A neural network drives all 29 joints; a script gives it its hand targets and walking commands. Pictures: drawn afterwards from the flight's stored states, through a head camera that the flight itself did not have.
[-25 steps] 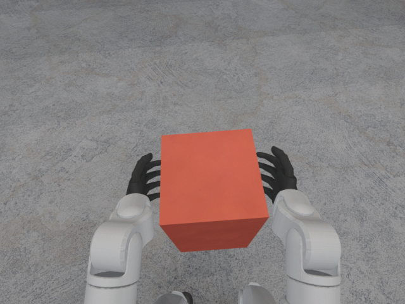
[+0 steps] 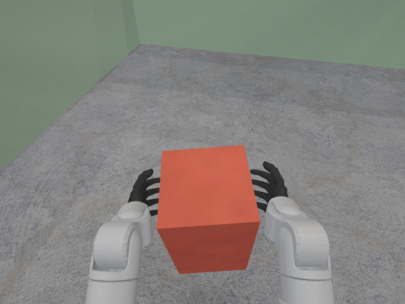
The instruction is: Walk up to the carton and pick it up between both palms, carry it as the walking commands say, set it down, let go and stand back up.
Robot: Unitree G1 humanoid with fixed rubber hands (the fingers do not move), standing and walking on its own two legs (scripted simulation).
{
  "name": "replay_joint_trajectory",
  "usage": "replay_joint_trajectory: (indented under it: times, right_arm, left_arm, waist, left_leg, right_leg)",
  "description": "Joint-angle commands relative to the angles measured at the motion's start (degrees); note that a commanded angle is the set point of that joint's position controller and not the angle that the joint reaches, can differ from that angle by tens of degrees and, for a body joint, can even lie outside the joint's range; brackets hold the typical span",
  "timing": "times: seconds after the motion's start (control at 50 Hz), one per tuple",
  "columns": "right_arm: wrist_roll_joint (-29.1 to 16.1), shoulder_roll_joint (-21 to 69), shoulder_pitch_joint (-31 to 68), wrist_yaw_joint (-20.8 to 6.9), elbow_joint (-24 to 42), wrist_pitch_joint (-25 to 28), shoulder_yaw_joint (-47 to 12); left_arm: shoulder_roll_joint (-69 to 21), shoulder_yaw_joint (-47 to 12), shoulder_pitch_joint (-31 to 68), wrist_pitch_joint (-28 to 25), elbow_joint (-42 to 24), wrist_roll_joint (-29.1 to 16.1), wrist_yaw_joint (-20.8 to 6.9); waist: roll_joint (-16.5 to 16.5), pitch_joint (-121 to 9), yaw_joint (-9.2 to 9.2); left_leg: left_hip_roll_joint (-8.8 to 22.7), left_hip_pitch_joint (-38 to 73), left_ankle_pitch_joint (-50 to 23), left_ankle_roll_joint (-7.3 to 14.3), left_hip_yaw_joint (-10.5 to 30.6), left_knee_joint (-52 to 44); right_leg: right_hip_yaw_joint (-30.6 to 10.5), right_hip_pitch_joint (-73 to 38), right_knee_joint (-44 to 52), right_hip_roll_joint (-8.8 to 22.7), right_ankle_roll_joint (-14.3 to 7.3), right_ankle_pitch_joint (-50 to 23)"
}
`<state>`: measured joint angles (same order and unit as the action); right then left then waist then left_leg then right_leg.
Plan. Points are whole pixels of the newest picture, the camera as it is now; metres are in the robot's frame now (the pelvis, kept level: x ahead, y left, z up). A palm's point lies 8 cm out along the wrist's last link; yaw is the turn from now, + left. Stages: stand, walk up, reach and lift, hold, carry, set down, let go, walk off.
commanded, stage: carry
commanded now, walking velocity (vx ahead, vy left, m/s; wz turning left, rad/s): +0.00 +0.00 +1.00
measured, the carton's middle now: (208, 216) +0.31 -0.01 +0.02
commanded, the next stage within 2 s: none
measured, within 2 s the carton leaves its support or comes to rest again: neither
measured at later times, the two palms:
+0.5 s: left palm (48, 277) +0.17 +0.24 +0.08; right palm (204, 231) +0.23 +0.00 +0.10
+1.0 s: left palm out of the picture +0.10 +0.21 +0.10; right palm (222, 271) +0.16 -0.03 +0.11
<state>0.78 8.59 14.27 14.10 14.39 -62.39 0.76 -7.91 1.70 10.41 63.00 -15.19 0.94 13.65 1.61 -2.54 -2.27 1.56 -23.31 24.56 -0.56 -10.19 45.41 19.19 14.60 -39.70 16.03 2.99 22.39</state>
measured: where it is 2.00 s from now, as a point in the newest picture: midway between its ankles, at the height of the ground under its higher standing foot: outside the picture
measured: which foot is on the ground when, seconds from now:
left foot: up 0.00-0.02, down 0.04-1.00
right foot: down 0.00-0.04, up 0.06-0.60, down 0.62-1.00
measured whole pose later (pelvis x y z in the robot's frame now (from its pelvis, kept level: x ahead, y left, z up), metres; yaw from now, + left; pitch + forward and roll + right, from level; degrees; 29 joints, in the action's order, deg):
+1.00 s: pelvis -0.14 +0.02 +0.01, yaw +15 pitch +1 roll -1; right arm 3.0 9.0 15.8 13.5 2.5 -63.8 3.8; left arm -9.2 6.3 17.0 66.4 -1.3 3.1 12.6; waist 0.6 -10.0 -0.1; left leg -1.4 -23.1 3.4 3.8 -7.2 23.2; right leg 10.0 10.1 -30.8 1.9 -1.7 22.3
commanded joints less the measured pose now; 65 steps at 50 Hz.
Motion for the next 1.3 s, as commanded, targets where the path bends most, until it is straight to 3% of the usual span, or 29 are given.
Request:
replay_joint_trajectory:
  times: [0.0,0.02,0.04,0.06,0.14,0.16,0.24,0.26,0.28,0.34,0.4,0.42,0.46,0.54,0.62,0.66,0.68,0.74,0.78,0.84,0.86,0.9,0.92,0.98,1.0,1.1,1.18,1.2,1.28]
  right_arm:
    - [-9.9,45.1,13.8,-6.6,2.2,-0.6,-26.1]
    - [-9.0,45.8,11.4,-6.6,2.5,-0.6,-26.3]
    - [-8.2,45.5,11.5,-6.7,0.3,-0.3,-24.7]
    - [-8.1,49.0,12.1,-7.4,1.1,0.2,-25.3]
    - [-10.3,53.7,16.8,-8.7,8.2,3.3,-24.9]
    - [-9.9,51.5,18.1,-8.7,7.8,3.9,-22.9]
    - [-9.5,48.2,19.3,-6.3,5.8,7.1,-23.2]
    - [-9.2,50.2,14.2,-6.3,9.5,7.5,-26.6]
    - [-8.3,50.5,12.2,-5.9,8.5,7.3,-26.0]
    - [-7.4,49.2,9.0,-5.6,7.2,6.3,-25.6]
    - [-8.3,50.8,8.0,-6.1,6.7,5.0,-26.2]
    - [-8.3,51.2,8.4,-6.4,6.5,4.8,-26.8]
    - [-10.4,51.7,12.4,-6.6,8.5,4.2,-28.0]
    - [-10.6,50.9,9.2,-6.3,6.0,2.4,-29.4]
    - [-9.5,50.3,9.3,-6.1,5.1,1.8,-30.0]
    - [-10.6,47.8,18.0,-6.5,5.1,1.3,-28.9]
    - [-11.3,51.3,20.2,-6.7,7.0,1.0,-31.4]
    - [-10.9,50.4,23.5,-6.7,8.1,0.6,-29.9]
    - [-10.8,45.1,27.6,-6.4,2.5,-0.5,-24.9]
    - [-10.6,46.6,24.3,-6.6,-2.4,-1.9,-25.0]
    - [-10.4,42.5,28.7,-6.1,-4.8,-2.2,-22.5]
    - [-8.6,47.5,18.7,-6.4,-6.3,-2.0,-23.1]
    - [-9.2,49.2,20.1,-6.7,-6.3,-1.5,-23.0]
    - [-9.9,51.8,27.8,-6.8,-6.6,0.1,-23.4]
    - [-9.6,53.3,24.6,-7.1,-3.6,0.7,-24.5]
    - [-10.3,52.6,30.8,-7.6,-0.6,2.6,-23.7]
    - [-10.3,54.5,21.8,-9.0,-0.6,2.4,-23.9]
    - [-10.5,54.9,21.1,-9.2,-2.6,2.4,-23.5]
    - [-9.9,55.1,20.4,-8.6,-1.3,2.4,-25.0]
  left_arm:
    - [-38.0,-20.6,22.6,-2.1,-3.4,-9.5,-5.0]
    - [-41.0,-22.7,19.5,-1.7,-5.8,-10.4,-5.8]
    - [-40.2,-23.4,22.3,-2.0,-4.7,-11.4,-6.3]
    - [-44.8,-26.2,24.6,-2.4,-5.2,-12.9,-7.0]
    - [-55.8,-32.9,30.9,-4.9,-14.5,-17.7,-7.8]
    - [-52.6,-32.6,35.1,-5.3,-14.3,-18.4,-7.9]
    - [-45.0,-30.3,38.6,-8.5,-16.4,-19.0,-6.7]
    - [-48.7,-31.4,28.5,-8.6,-16.4,-18.1,-7.4]
    - [-49.5,-31.4,27.7,-8.5,-16.0,-18.2,-7.1]
    - [-51.9,-32.4,19.1,-6.2,-9.8,-16.1,-7.1]
    - [-51.7,-33.2,20.1,-5.2,-11.4,-15.8,-6.7]
    - [-51.7,-33.6,21.1,-4.9,-11.9,-15.4,-6.9]
    - [-51.0,-32.8,23.5,-4.8,-13.9,-14.7,-6.0]
    - [-47.8,-29.3,18.2,-3.6,-10.9,-12.0,-4.8]
    - [-47.8,-28.4,15.6,-2.5,-8.3,-10.5,-5.1]
    - [-41.2,-24.7,24.3,-2.6,-4.7,-9.4,-4.7]
    - [-44.5,-24.8,25.5,-2.5,-5.3,-9.5,-4.9]
    - [-44.9,-25.1,30.4,-1.3,-5.1,-11.4,-6.7]
    - [-37.3,-21.4,41.3,-0.7,0.1,-10.5,-5.8]
    - [-36.8,-19.3,36.6,0.1,3.2,-8.3,-5.0]
    - [-33.4,-15.5,36.4,0.7,10.7,-6.5,-4.2]
    - [-39.9,-19.5,29.4,0.9,8.2,-7.0,-4.2]
    - [-42.1,-20.0,32.5,0.1,7.1,-8.3,-4.5]
    - [-44.1,-18.4,33.0,-1.3,10.2,-8.2,-5.3]
    - [-48.3,-21.2,28.6,-1.5,7.4,-8.7,-5.7]
    - [-49.6,-23.1,36.6,-3.6,3.9,-11.7,-7.5]
    - [-51.8,-27.7,35.0,-3.8,-4.4,-13.4,-7.8]
    - [-50.3,-27.5,35.4,-3.9,-4.5,-13.2,-7.5]
    - [-51.5,-28.1,30.6,-3.5,-4.1,-13.3,-7.8]
  waist:
    - [2.7,-17.0,-0.81]
    - [-14.5,-15.9,0.52]
    - [-19.1,-14.1,1.09]
    - [-12.4,-12.8,0.83]
    - [-8.3,-20.9,0.78]
    - [-11.2,-22.4,1.21]
    - [-2.0,-28.6,1.38]
    - [0.5,-27.5,1.17]
    - [-0.5,-27.2,1.13]
    - [-8.8,-26.6,0.97]
    - [-10.2,-28.1,1.37]
    - [-9.4,-25.7,1.25]
    - [-9.0,-26.4,1.49]
    - [-8.1,-27.7,2.02]
    - [-3.1,-23.0,1.68]
    - [3.3,-18.4,2.29]
    - [10.6,-14.2,1.84]
    - [3.8,-5.9,1.12]
    - [-2.6,-5.5,1.18]
    - [-6.3,-8.7,2.25]
    - [-5.3,-10.8,2.69]
    - [-7.4,-11.0,2.45]
    - [-5.7,-12.4,2.47]
    - [0.7,-16.0,2.83]
    - [-2.8,-17.5,2.41]
    - [0.9,-20.5,2.16]
    - [-8.5,-21.8,2.29]
    - [-8.2,-23.3,2.45]
    - [-2.8,-25.5,2.26]
  left_leg:
    - [1.1,17.0,-18.5,2.4,5.8,-17.7]
    - [14.0,25.1,-52.4,7.1,24.0,-17.0]
    - [20.4,28.2,-77.8,10.7,33.0,-15.8]
    - [16.1,22.4,-75.2,10.8,25.7,-14.8]
    - [11.1,20.6,-36.9,11.0,20.6,-19.9]
    - [11.3,20.0,-33.6,10.3,20.1,-20.8]
    - [12.4,21.0,-23.4,10.8,24.1,-24.5]
    - [13.0,18.0,-19.2,11.7,25.2,-25.2]
    - [12.8,17.9,-12.5,10.7,25.5,-27.3]
    - [13.8,20.6,-23.8,11.9,27.5,-26.5]
    - [13.3,28.0,-41.0,9.2,27.7,-24.9]
    - [11.8,24.7,-40.2,10.0,26.3,-25.5]
    - [11.1,27.6,-38.0,5.2,27.4,-29.5]
    - [7.4,20.9,-29.9,1.8,19.9,-30.0]
    - [3.2,10.4,-15.2,-1.8,17.3,-30.8]
    - [-1.6,6.8,-8.2,-3.0,8.7,-24.8]
    - [-1.7,8.8,-6.3,-1.7,7.6,-16.1]
    - [-1.3,5.9,-6.7,-0.5,3.1,-6.0]
    - [0.0,7.3,-11.3,-0.2,4.2,-14.7]
    - [4.1,11.8,-16.2,0.8,10.9,-25.2]
    - [6.8,10.7,-12.6,1.6,14.5,-27.9]
    - [7.9,4.3,8.9,1.3,17.6,-35.7]
    - [8.4,2.9,8.6,1.9,18.5,-36.7]
    - [7.8,8.7,-6.4,2.0,14.8,-30.6]
    - [6.4,13.0,-7.5,1.2,12.5,-29.3]
    - [6.5,12.0,-10.9,2.3,12.1,-26.6]
    - [7.8,12.5,-8.8,3.1,13.8,-29.0]
    - [7.8,13.0,-5.7,2.7,14.2,-29.5]
    - [7.4,15.7,-24.3,4.0,11.7,-23.2]
  right_leg:
    - [-3.4,3.0,-15.8,3.6,1.7,-26.5]
    - [-4.2,19.6,-24.8,-4.0,4.8,11.3]
    - [-8.0,27.7,-30.2,-6.6,6.3,25.9]
    - [-14.7,22.7,-29.6,-4.1,5.2,21.9]
    - [-15.3,21.5,-29.9,-7.3,4.2,4.8]
    - [-16.8,21.4,-29.5,-7.0,3.6,2.8]
    - [-18.6,14.9,-22.1,-9.6,1.9,1.5]
    - [-18.9,13.6,-20.9,-9.4,1.7,2.1]
    - [-18.6,12.1,-16.6,-10.9,0.8,2.2]
    - [-17.4,12.7,-10.6,-13.3,-0.2,3.3]
    - [-17.8,12.7,-6.5,-14.9,-1.2,4.3]
    - [-16.3,10.0,-3.0,-16.4,-1.4,5.1]
    - [-15.3,7.7,1.5,-18.4,-2.1,5.5]
    - [-9.8,-8.5,17.8,-18.2,-2.8,1.6]
    - [-13.9,-16.8,23.5,-10.9,-4.5,1.0]
    - [-19.7,-8.6,24.6,-4.6,-7.5,10.8]
    - [-20.7,-0.1,27.1,-3.1,-8.2,14.5]
    - [-18.1,10.3,29.8,-0.7,-9.3,14.4]
    - [-16.9,10.8,23.9,-3.3,-8.8,9.1]
    - [-15.2,6.5,16.5,-8.0,-6.1,-1.6]
    - [-15.3,5.2,15.2,-9.5,-5.3,-1.4]
    - [-11.7,-1.1,12.9,-12.5,-5.9,7.1]
    - [-11.5,-2.1,11.2,-12.2,-5.9,6.5]
    - [-13.0,-2.1,14.6,-10.2,-5.8,-1.3]
    - [-13.4,-0.7,16.0,-10.5,-5.8,0.2]
    - [-15.0,0.0,16.0,-8.9,-6.3,0.5]
    - [-14.4,0.3,13.1,-10.4,-7.0,0.6]
    - [-14.0,-0.1,13.3,-10.8,-7.1,2.2]
    - [-14.7,-2.7,15.4,-8.7,-6.7,-6.5]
